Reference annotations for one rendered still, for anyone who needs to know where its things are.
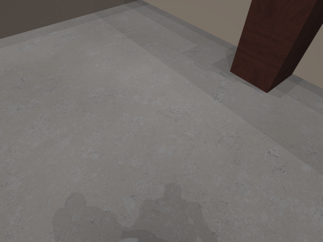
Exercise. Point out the cabinet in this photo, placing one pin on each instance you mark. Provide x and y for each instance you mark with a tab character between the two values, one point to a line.
275	36

